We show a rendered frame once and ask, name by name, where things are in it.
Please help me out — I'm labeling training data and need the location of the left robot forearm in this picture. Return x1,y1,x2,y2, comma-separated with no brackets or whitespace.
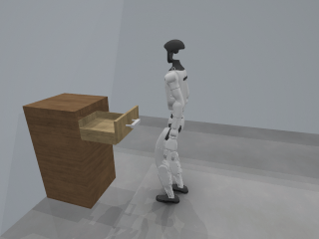
168,102,183,139

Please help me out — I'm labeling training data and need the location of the robot left upper arm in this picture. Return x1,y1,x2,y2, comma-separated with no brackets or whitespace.
164,71,184,109

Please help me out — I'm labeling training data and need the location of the left robot hand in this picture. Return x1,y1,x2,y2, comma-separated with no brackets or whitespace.
163,137,177,161

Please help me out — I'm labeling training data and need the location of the left robot shin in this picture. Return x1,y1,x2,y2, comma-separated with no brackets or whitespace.
156,164,174,198

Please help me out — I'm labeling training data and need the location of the handle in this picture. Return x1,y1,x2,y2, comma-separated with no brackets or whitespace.
126,119,141,128

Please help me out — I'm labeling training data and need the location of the cabinet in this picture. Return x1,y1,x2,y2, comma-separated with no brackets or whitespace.
22,93,116,209

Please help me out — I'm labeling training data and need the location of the robot right upper arm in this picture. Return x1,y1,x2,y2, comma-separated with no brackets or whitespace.
186,83,189,98

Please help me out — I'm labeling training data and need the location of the robot right foot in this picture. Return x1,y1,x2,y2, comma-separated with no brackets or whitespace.
171,183,188,194

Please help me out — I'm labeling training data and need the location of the drawer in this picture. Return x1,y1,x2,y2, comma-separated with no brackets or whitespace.
78,105,139,145

